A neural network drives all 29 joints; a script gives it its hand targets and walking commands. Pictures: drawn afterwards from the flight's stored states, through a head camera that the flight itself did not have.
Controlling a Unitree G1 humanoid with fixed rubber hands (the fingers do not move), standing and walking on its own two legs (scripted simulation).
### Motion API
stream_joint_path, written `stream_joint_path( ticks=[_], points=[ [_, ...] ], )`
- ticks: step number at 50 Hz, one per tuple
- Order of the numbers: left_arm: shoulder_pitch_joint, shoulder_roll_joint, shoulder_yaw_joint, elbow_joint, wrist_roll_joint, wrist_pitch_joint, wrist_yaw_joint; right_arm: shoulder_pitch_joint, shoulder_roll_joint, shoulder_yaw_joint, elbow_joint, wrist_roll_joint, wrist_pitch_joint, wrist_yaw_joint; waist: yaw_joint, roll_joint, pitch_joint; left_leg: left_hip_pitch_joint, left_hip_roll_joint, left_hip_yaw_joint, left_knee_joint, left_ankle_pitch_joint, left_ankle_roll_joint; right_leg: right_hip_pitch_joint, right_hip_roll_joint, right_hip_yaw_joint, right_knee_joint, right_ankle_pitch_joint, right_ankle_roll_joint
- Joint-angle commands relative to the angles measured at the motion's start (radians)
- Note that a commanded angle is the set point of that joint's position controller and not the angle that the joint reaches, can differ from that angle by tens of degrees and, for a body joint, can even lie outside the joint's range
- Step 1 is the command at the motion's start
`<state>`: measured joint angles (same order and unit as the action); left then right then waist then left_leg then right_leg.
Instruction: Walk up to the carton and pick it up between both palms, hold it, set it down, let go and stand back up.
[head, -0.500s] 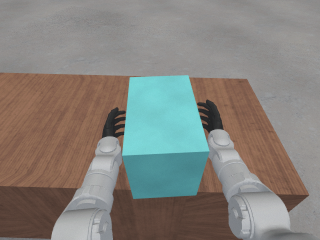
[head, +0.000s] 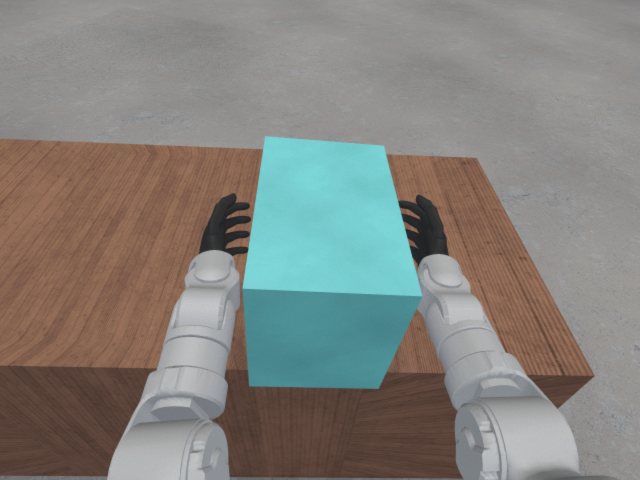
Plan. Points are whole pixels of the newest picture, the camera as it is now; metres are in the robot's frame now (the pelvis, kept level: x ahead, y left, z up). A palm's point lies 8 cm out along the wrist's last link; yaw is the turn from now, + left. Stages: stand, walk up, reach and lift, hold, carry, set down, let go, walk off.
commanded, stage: reach and lift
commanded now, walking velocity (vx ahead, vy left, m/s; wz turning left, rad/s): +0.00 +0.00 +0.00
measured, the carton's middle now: (320, 259) +0.44 +0.00 +0.05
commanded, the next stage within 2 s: hold in 1.00 s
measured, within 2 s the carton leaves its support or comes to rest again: neither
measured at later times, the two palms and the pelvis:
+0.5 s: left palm (206, 240) +0.37 +0.14 +0.14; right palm (431, 254) +0.37 -0.14 +0.13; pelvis +0.01 +0.01 +0.00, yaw +1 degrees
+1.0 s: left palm (207, 232) +0.37 +0.14 +0.16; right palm (439, 244) +0.37 -0.14 +0.15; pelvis +0.01 +0.00 +0.00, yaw +1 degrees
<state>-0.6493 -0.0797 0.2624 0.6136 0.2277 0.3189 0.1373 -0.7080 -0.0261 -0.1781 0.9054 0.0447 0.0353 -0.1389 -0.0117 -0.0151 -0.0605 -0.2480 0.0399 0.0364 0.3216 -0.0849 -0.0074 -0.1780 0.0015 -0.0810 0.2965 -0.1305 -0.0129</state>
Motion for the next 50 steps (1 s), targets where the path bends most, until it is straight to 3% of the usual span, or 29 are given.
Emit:
stream_joint_path(
  ticks=[1, 7, 14, 20, 28, 40, 50],
  points=[
    [-0.745, -0.633, -0.421, -0.262, -0.067, -0.050, -0.137, -0.749, 0.693, 0.403, -0.301, 0.030, -0.015, 0.100, -0.010, -0.019, -0.470, 0.335, -0.068, -0.027, 0.014, 0.112, 0.014, 0.099, 0.036, 0.010, -0.032, 0.157, 0.061],
    [-0.663, -0.596, -0.419, -0.327, -0.042, 0.030, -0.185, -0.685, 0.660, 0.425, -0.348, 0.062, 0.023, 0.059, -0.044, -0.006, -0.367, 0.359, -0.079, -0.026, 0.012, 0.138, 0.003, 0.138, 0.036, 0.011, -0.030, 0.227, 0.074],
    [-0.619, -0.609, -0.505, -0.458, -0.054, 0.097, -0.207, -0.676, 0.622, 0.467, -0.466, 0.109, 0.032, 0.041, -0.077, 0.054, -0.349, 0.407, -0.071, -0.033, 0.031, 0.211, -0.028, 0.144, 0.048, -0.010, -0.023, 0.231, 0.068],
    [-0.598, -0.624, -0.562, -0.530, -0.071, 0.130, -0.191, -0.702, 0.618, 0.519, -0.576, 0.141, 0.041, 0.042, -0.067, 0.065, -0.400, 0.440, -0.060, -0.043, 0.045, 0.244, -0.038, 0.133, 0.060, -0.018, -0.017, 0.200, 0.058],
    [-0.570, -0.613, -0.526, -0.491, -0.055, 0.172, -0.196, -0.726, 0.618, 0.525, -0.601, 0.125, 0.064, 0.043, -0.043, 0.019, -0.363, 0.424, -0.059, -0.033, 0.015, 0.147, -0.012, 0.118, 0.055, -0.015, -0.036, 0.115, 0.056],
    [-0.591, -0.589, -0.499, -0.475, -0.041, 0.205, -0.235, -0.720, 0.624, 0.500, -0.565, 0.120, 0.089, 0.023, -0.067, 0.016, -0.295, 0.401, -0.071, -0.020, 0.001, 0.078, 0.002, 0.138, 0.040, -0.007, -0.042, 0.122, 0.070],
    [-0.609, -0.591, -0.518, -0.511, -0.049, 0.212, -0.239, -0.762, 0.641, 0.533, -0.619, 0.153, 0.091, 0.015, -0.062, 0.027, -0.339, 0.406, -0.073, -0.026, 0.017, 0.108, -0.001, 0.161, 0.042, -0.008, -0.030, 0.155, 0.073]
  ],
)
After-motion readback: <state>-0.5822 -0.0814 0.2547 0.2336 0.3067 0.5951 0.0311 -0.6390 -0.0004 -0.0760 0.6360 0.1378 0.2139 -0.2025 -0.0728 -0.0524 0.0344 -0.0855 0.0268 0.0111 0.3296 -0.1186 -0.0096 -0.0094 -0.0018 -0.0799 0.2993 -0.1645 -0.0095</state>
